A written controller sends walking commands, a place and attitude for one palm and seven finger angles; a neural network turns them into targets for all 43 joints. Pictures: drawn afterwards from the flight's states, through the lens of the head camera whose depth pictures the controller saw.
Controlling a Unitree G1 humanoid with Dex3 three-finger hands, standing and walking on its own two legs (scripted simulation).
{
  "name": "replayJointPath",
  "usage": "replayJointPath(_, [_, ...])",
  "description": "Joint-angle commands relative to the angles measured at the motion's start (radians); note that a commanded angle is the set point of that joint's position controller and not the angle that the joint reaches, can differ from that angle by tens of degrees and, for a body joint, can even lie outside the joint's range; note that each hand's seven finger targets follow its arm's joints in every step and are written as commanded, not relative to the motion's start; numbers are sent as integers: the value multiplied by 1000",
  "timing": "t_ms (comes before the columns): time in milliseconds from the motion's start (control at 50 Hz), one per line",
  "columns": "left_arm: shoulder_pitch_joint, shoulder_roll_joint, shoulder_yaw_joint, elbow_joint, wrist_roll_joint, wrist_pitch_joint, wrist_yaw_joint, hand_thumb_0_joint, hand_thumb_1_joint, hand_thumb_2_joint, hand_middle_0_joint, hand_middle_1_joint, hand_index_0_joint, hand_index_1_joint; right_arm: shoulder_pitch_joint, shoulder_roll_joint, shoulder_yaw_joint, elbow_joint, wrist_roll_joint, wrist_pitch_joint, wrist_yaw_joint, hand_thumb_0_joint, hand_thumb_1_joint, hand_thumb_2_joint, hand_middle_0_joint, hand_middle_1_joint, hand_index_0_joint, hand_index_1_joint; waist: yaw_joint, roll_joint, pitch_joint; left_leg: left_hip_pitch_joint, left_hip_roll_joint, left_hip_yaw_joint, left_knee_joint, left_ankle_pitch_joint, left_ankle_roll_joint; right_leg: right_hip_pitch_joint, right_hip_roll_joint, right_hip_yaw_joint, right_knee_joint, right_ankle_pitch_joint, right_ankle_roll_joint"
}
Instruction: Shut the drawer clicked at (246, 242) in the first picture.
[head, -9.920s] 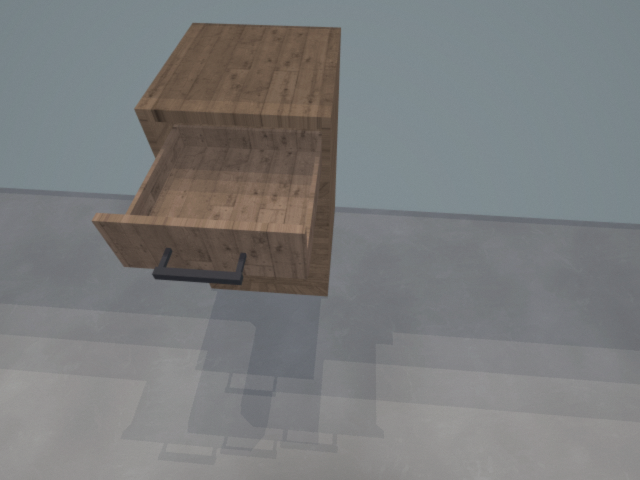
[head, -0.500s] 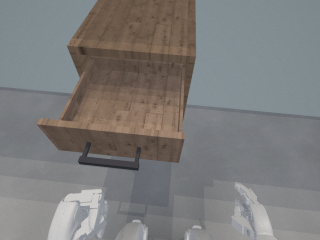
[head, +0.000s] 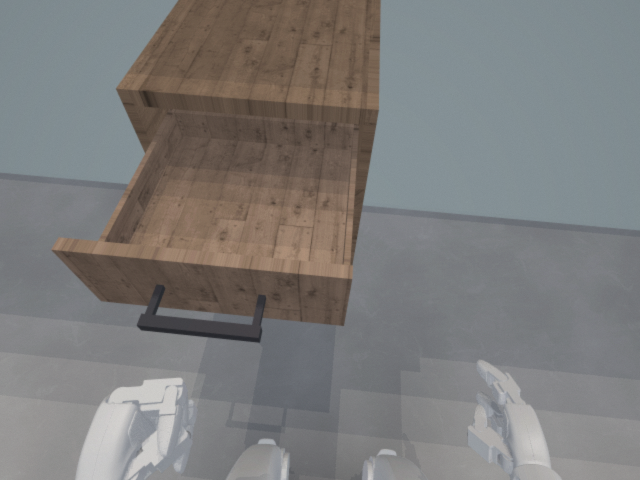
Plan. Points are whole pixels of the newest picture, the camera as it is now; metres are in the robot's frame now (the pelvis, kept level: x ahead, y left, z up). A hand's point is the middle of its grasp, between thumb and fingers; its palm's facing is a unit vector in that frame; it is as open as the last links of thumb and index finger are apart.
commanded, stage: bring the fist close to the handle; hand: left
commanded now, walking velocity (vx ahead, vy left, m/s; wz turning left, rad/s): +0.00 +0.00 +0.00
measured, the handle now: (204, 313) +0.33 +0.18 -0.03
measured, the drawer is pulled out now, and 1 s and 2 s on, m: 0.30 0.30 0.25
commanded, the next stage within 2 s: push the drawer shut in 1.22 s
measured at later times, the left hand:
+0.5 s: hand (202, 408) +0.21 +0.15 +0.00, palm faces -0.06 -1.00 -0.03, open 3.3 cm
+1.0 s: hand (217, 383) +0.24 +0.15 -0.03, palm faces -0.09 -1.00 -0.01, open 3.3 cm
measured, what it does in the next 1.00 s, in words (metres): lowers itself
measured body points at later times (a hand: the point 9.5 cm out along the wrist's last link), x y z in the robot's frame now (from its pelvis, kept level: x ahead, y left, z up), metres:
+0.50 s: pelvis -0.01 +0.00 -0.03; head +0.08 +0.01 +0.41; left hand +0.20 +0.20 +0.01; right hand +0.18 -0.23 -0.11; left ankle +0.01 +0.11 -0.65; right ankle +0.01 -0.09 -0.65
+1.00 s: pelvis -0.02 +0.02 -0.05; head +0.10 +0.03 +0.38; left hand +0.24 +0.20 -0.03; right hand +0.17 -0.22 -0.14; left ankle +0.01 +0.11 -0.65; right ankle +0.01 -0.09 -0.65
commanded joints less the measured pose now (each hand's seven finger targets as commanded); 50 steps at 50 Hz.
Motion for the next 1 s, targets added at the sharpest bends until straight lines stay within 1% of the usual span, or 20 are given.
replayJointPath(0, [4, 72, 56, -178, -20, -95, -10, 0, 900, 900, -1400, -1600, -1400, -1600, -50, -109, -55, -143, -6, -57, -3, 0, -900, -900, 200, 300, 200, 300, -10, 4, -182, 71, -27, -32, -123, 251, 10, 135, 2, 115, -159, 212, 22])
replayJointPath(60, [-39, 77, 57, -163, -17, -95, -8, 0, 900, 900, -1400, -1600, -1400, -1600, -53, -113, -54, -134, -7, -57, -2, 0, -900, -900, 200, 300, 200, 300, -15, 2, -193, 62, -24, -37, -110, 267, 11, 120, 4, 111, -141, 227, 20])
replayJointPath(80, [-35, 57, 42, -157, -19, -93, -10, 0, 900, 900, -1400, -1600, -1400, -1600, -53, -110, -54, -134, -8, -57, -2, 0, -900, -900, 200, 300, 200, 300, -18, -3, -200, 59, -25, -34, -101, 272, 12, 121, 4, 115, -138, 243, 23])
replayJointPath(200, [-77, 78, 77, -109, -18, -75, -6, 0, 900, 900, -1400, -1600, -1400, -1600, -61, -116, -56, -126, -9, -45, -3, 0, -900, -900, 200, 300, 200, 300, -8, -16, -232, 17, -25, -35, -79, 269, 9, 113, 3, 116, -107, 241, 21])
replayJointPath(260, [-102, 78, 77, -87, -18, -78, -4, 0, 900, 900, -1400, -1600, -1400, -1600, -67, -118, -55, -119, -10, -44, -1, 0, -900, -900, 200, 300, 200, 300, -14, -24, -225, 2, -23, -38, -68, 259, 10, 86, 6, 114, -97, 224, 21])
replayJointPath(280, [-129, 62, 54, -97, -18, -86, -4, 0, 900, 900, -1400, -1600, -1400, -1600, -64, -120, -51, -120, -13, -47, 1, 0, -900, -900, 200, 300, 200, 300, -21, -2, -238, 2, -25, -37, -60, 251, 11, 70, 4, 116, -93, 218, 22])
replayJointPath(360, [-170, 92, 87, -52, -13, -98, 5, 0, 900, 900, -1400, -1600, -1400, -1600, -65, -127, -53, -106, -16, -46, 1, 0, -900, -900, 200, 300, 200, 300, -23, -34, -238, -43, -22, -41, -34, 222, 11, 41, 6, 123, -76, 175, 21])
replayJointPath(420, [-217, 75, 69, -38, -17, -107, 3, 0, 900, 900, -1400, -1600, -1400, -1600, -63, -131, -48, -106, -17, -48, 4, 0, -900, -900, 200, 300, 200, 300, -28, -6, -240, -58, -24, -41, -23, 191, 9, 5, 5, 123, -65, 134, 19])
replayJointPath(500, [-271, 88, 72, -26, -16, -107, 5, 0, 900, 900, -1400, -1600, -1400, -1600, -57, -141, -47, -102, -20, -47, 6, 0, -900, -900, 200, 300, 200, 300, -24, 14, -272, -62, -22, -48, -14, 186, 9, -26, 7, 115, -40, 120, 15])
replayJointPath(620, [-338, 103, 95, 33, -15, -91, 14, 0, 900, 900, -1400, -1600, -1400, -1600, -51, -152, -45, -95, -22, -35, 11, 0, -900, -900, 200, 300, 200, 300, -23, 2, -307, -91, -24, -49, 11, 191, 9, -49, 7, 109, -8, 132, 16])
replayJointPath(640, [-364, 88, 75, 38, -16, -89, 12, 0, 900, 900, -1400, -1600, -1400, -1600, -53, -153, -42, -95, -23, -33, 13, 0, -900, -900, 200, 300, 200, 300, -30, -4, -301, -98, -25, -52, 14, 189, 11, -54, 7, 109, -6, 134, 16])
replayJointPath(680, [-382, 101, 90, 41, -14, -94, 15, 0, 900, 900, -1400, -1600, -1400, -1600, -52, -156, -42, -89, -25, -30, 15, 0, -900, -900, 200, 300, 200, 300, -19, 25, -330, -85, -23, -56, 17, 211, 9, -67, 8, 101, 15, 150, 12])
replayJointPath(740, [-400, 86, 63, 41, -11, -94, 20, 0, 900, 900, -1400, -1600, -1400, -1600, -51, -160, -43, -90, -28, -25, 23, 0, -900, -900, 200, 300, 200, 300, -24, 36, -354, -71, -23, -61, 23, 235, 7, -87, 6, 92, 34, 176, 13])
replayJointPath(760, [-412, 92, 71, 66, -6, -93, 24, 0, 900, 900, -1400, -1600, -1400, -1600, -47, -162, -43, -84, -28, -21, 23, 0, -900, -900, 200, 300, 200, 300, -33, 12, -339, -77, -20, -68, 27, 235, 8, -110, 10, 85, 43, 170, 13])
replayJointPath(800, [-436, 64, 36, 68, 1, -98, 26, 0, 900, 900, -1400, -1600, -1400, -1600, -51, -164, -43, -86, -30, -17, 27, 0, -900, -900, 200, 300, 200, 300, -36, 32, -345, -69, -19, -76, 31, 224, 5, -146, 9, 78, 57, 153, 13])
replayJointPath(860, [-418, 95, 56, 8, 5, -100, 41, 0, 900, 900, -1400, -1600, -1400, -1600, -50, -165, -45, -99, -29, -11, 31, 0, -900, -900, 200, 300, 200, 300, -8, 56, -401, -24, -19, -85, 15, 269, -1, -127, 8, 75, 70, 171, 7])
replayJointPath(880, [-380, 76, 41, 2, 8, -94, 46, 0, 900, 900, -1400, -1600, -1400, -1600, -49, -161, -44, -107, -29, -6, 36, 0, -900, -900, 200, 300, 200, 300, -1, 73, -413, 5, -17, -87, 4, 288, -5, -128, 7, 70, 70, 178, 6])
replayJointPath(900, [-380, 60, 17, -8, 12, -86, 50, 0, 900, 900, -1400, -1600, -1400, -1600, -48, -160, -44, -111, -28, 0, 39, 0, -900, -900, 200, 300, 200, 300, -13, 64, -399, 14, -15, -91, 0, 298, -6, -137, 5, 66, 66, 183, 9])
replayJointPath(940, [-389, 67, 26, 1, 21, -74, 67, 0, 900, 900, -1400, -1600, -1400, -1600, -47, -162, -44, -111, -28, 14, 38, 0, -900, -900, 200, 300, 200, 300, -20, 24, -379, -15, -15, -91, 3, 268, -4, -133, 7, 66, 63, 171, 12])
replayJointPath(980, [-398, 52, 7, 12, 34, -70, 79, 0, 900, 900, -1400, -1600, -1400, -1600, -47, -160, -40, -113, -29, 21, 37, 0, -900, -900, 200, 300, 200, 300, -28, 18, -352, -27, -15, -97, 2, 248, -4, -153, 7, 62, 64, 153, 12])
